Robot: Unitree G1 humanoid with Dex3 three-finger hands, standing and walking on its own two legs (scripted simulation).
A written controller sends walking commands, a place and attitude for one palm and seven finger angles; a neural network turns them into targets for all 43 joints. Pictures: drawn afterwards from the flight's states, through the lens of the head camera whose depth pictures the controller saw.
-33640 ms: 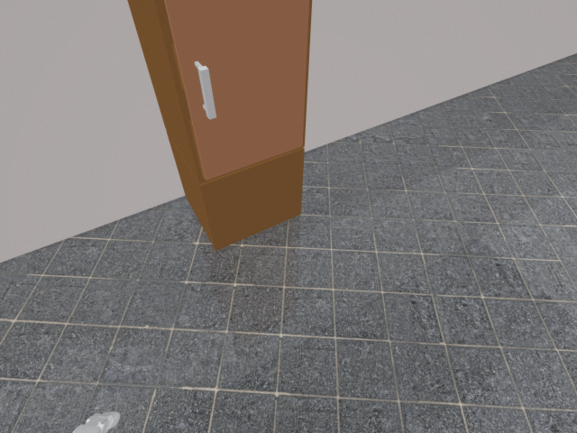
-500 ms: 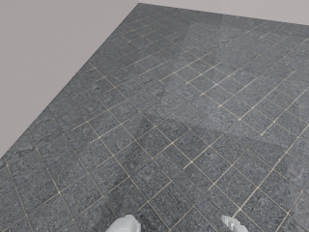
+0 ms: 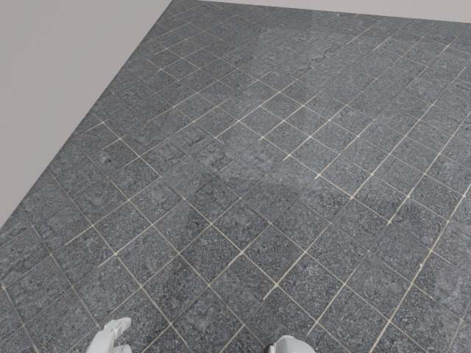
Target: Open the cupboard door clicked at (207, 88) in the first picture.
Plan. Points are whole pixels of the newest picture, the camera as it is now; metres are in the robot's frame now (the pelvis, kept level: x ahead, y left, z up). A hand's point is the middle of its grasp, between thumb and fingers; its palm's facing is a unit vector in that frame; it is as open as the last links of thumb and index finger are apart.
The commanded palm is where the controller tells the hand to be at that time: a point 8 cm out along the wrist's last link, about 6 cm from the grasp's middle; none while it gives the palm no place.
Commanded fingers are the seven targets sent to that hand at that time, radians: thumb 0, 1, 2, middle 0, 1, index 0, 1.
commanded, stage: turn to face it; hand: left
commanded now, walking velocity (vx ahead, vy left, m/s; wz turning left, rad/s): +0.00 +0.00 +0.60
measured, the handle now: out of the picture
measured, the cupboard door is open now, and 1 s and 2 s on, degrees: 44 44 44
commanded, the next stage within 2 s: none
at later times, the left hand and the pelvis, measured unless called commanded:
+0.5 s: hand out of the picture +0.10 +0.25 -0.16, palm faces +0.32 -0.92 -0.23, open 7.3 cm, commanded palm none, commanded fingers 0.00 0.90 0.90 -0.20 -0.30 -0.20 -0.30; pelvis +0.07 +0.02 +0.01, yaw +17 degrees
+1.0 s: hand out of the picture +0.04 +0.15 -0.14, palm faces +0.57 -0.78 -0.24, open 7.3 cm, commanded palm none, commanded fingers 0.00 0.90 0.90 -0.20 -0.30 -0.20 -0.30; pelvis +0.11 -0.04 +0.02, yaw +36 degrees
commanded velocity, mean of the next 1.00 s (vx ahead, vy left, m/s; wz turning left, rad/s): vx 0.00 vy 0.00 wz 0.60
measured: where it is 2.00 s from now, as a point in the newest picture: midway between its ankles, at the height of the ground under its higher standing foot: outside the picture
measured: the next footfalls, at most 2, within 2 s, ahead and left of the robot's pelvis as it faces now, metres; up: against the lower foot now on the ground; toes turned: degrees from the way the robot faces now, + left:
left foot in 0.32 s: +0.12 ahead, +0.14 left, +0.00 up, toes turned +19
right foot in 0.70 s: +0.17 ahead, -0.12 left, +0.00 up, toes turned +21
